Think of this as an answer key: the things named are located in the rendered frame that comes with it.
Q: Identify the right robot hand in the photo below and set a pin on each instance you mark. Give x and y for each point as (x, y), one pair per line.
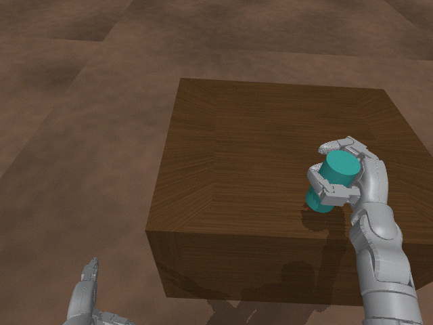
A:
(369, 185)

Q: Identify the left robot hand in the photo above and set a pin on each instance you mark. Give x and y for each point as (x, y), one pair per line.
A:
(84, 298)

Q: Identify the right robot arm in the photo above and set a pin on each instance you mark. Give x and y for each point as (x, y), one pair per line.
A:
(386, 283)

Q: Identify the can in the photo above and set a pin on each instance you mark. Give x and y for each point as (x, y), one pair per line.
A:
(339, 167)

